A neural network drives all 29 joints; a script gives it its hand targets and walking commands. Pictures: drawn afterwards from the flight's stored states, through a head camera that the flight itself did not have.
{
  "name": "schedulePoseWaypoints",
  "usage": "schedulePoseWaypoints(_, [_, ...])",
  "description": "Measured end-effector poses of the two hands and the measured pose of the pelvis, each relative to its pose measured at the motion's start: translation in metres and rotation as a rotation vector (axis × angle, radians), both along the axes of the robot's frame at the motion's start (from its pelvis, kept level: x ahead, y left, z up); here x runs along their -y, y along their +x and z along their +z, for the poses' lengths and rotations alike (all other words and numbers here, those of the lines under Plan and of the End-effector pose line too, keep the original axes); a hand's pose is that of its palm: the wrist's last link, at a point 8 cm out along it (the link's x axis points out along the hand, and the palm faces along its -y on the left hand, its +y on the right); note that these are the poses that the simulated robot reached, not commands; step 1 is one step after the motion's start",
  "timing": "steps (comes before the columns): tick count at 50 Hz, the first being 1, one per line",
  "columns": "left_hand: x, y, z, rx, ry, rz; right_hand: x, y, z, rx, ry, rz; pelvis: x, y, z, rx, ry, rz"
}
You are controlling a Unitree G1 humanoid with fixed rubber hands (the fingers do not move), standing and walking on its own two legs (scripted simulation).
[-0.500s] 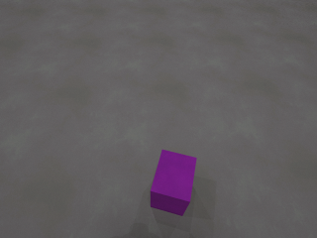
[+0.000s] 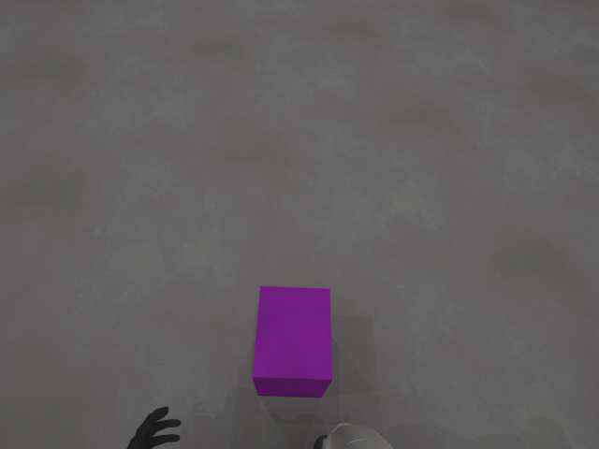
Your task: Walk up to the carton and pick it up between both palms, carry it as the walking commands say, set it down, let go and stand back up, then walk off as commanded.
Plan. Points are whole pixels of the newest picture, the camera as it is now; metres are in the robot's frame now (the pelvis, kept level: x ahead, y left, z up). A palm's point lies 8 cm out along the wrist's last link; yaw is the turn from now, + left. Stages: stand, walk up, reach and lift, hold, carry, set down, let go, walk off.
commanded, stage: walk up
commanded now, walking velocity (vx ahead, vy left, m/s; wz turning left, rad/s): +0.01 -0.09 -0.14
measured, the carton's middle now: (292, 344) +0.41 -0.02 -0.63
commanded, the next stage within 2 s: stand in 0.82 s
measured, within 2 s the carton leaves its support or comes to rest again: neither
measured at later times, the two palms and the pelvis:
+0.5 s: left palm out of the picture +0.01 +0.22 -0.15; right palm out of the picture +0.03 -0.27 -0.14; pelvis -0.01 -0.02 +0.00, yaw +1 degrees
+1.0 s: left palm out of the picture -0.05 +0.21 -0.14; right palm out of the picture -0.03 -0.20 -0.14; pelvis -0.01 +0.00 +0.01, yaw +1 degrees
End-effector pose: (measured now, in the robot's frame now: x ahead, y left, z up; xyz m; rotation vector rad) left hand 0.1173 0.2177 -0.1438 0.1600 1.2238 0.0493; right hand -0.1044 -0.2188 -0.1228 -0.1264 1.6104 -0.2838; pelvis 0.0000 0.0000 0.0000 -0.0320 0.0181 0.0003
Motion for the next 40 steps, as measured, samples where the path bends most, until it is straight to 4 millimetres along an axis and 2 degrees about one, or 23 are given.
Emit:
schedulePoseWaypoints(3, [0.006, 0.011, 0.000, 0.024, 0.059, -0.010, 0.019, 0.018, -0.018, 0.010, 0.018, -0.004, 0.016, 0.009, -0.009, -0.004, 0.005, -0.006])
schedulePoseWaypoints(6, [0.009, 0.004, 0.010, 0.029, 0.097, 0.010, 0.033, 0.050, -0.025, 0.064, 0.036, 0.014, 0.027, 0.011, -0.005, 0.009, 0.008, 0.007])
schedulePoseWaypoints(12, [0.024, -0.028, 0.020, 0.010, 0.096, 0.087, 0.045, 0.104, -0.028, 0.141, 0.072, 0.087, 0.038, 0.017, 0.004, 0.027, 0.022, 0.027])
schedulePoseWaypoints(16, [0.032, -0.055, 0.014, -0.033, 0.077, 0.120, 0.050, 0.127, -0.027, 0.191, 0.060, 0.109, 0.040, 0.016, 0.003, 0.029, 0.025, 0.028])
schedulePoseWaypoints(19, [0.026, -0.074, 0.008, -0.061, 0.082, 0.131, 0.056, 0.136, -0.024, 0.225, 0.023, 0.109, 0.038, 0.007, 0.001, 0.022, 0.035, 0.024])
schedulePoseWaypoints(23, [0.009, -0.094, 0.002, -0.078, 0.097, 0.142, 0.058, 0.138, -0.019, 0.244, -0.014, 0.133, 0.030, -0.008, -0.002, 0.013, 0.041, 0.022])
schedulePoseWaypoints(28, [-0.010, -0.115, -0.009, -0.090, 0.060, 0.177, 0.037, 0.124, -0.015, 0.267, -0.023, 0.155, 0.014, -0.018, -0.006, 0.017, 0.014, 0.031])
schedulePoseWaypoints(33, [-0.013, -0.134, -0.006, -0.118, 0.017, 0.186, 0.012, 0.101, -0.006, 0.259, 0.005, 0.164, 0.002, -0.020, 0.003, 0.043, 0.014, 0.028])
schedulePoseWaypoints(40, [-0.007, -0.159, -0.004, -0.189, 0.017, 0.164, -0.004, 0.084, -0.011, 0.235, 0.036, 0.132, -0.004, -0.019, 0.004, 0.059, 0.020, 0.026])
